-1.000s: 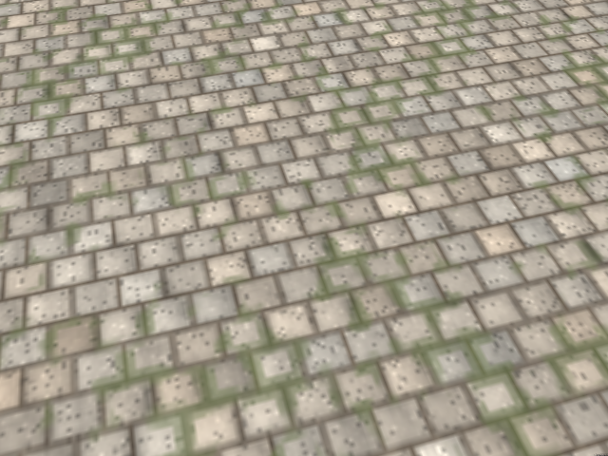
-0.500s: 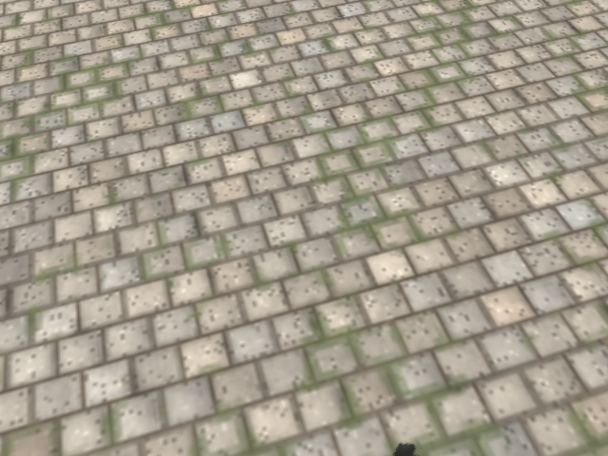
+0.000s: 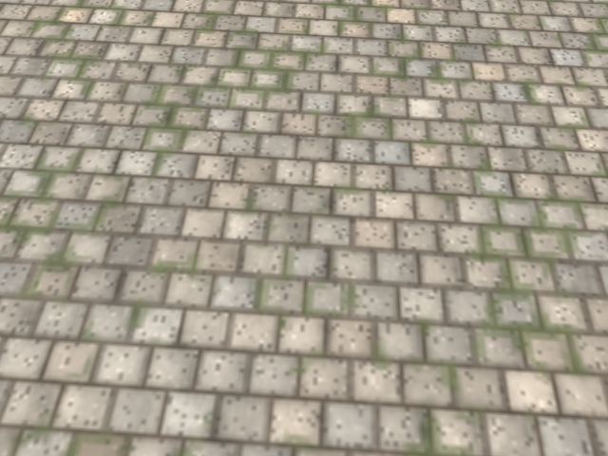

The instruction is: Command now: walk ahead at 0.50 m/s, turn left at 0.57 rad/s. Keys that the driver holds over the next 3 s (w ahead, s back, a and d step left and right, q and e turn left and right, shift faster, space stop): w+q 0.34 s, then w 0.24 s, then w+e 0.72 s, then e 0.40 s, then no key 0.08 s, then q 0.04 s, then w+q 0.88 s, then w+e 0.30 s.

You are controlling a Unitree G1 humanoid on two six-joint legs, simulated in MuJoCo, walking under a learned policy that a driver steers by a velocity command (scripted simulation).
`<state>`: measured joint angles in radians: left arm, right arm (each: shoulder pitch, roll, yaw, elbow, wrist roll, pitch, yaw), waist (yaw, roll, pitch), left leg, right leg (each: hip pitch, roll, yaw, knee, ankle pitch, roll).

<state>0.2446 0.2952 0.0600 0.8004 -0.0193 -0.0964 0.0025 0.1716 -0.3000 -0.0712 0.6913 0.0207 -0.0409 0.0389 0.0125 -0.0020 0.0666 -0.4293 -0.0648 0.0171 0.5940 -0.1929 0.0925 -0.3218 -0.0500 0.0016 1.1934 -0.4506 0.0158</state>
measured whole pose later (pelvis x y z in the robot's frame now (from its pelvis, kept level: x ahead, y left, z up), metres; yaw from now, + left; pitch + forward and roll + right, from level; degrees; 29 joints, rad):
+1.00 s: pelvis +0.52 +0.08 +0.02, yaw +8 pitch +1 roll +1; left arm 0.33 0.31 0.06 0.82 -0.03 -0.05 0.00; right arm 0.19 -0.25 -0.05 0.70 -0.01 -0.09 0.02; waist 0.02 -0.04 0.02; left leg -0.27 0.00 0.06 0.43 -0.19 0.02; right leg -0.47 -0.05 0.05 1.13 -0.36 0.00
